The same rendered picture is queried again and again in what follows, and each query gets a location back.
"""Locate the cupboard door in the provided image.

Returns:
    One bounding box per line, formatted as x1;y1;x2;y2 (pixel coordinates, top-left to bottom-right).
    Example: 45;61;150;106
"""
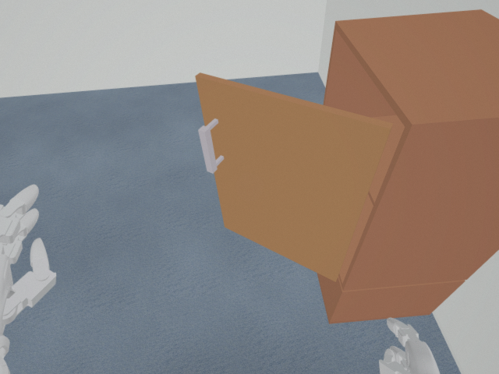
195;72;393;282

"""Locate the robot right hand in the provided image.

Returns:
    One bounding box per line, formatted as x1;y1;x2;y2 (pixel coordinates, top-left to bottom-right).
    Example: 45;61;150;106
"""
379;318;440;374

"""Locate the robot left hand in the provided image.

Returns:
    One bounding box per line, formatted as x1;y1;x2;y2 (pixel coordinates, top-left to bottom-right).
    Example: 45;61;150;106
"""
0;185;56;334

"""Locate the handle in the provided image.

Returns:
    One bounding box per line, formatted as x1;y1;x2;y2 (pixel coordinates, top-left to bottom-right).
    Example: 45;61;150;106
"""
198;118;224;174

